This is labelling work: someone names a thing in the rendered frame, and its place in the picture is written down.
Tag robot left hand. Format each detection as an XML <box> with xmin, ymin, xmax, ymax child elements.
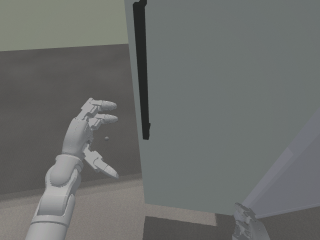
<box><xmin>61</xmin><ymin>98</ymin><xmax>119</xmax><ymax>180</ymax></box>

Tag robot right hand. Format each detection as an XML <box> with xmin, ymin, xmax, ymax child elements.
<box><xmin>232</xmin><ymin>202</ymin><xmax>270</xmax><ymax>240</ymax></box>

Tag fridge door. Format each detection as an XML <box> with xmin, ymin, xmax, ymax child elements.
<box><xmin>124</xmin><ymin>0</ymin><xmax>320</xmax><ymax>216</ymax></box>

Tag robot left forearm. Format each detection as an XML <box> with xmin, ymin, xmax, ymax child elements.
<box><xmin>25</xmin><ymin>154</ymin><xmax>84</xmax><ymax>240</ymax></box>

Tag handle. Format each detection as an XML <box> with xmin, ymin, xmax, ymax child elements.
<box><xmin>133</xmin><ymin>0</ymin><xmax>151</xmax><ymax>140</ymax></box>

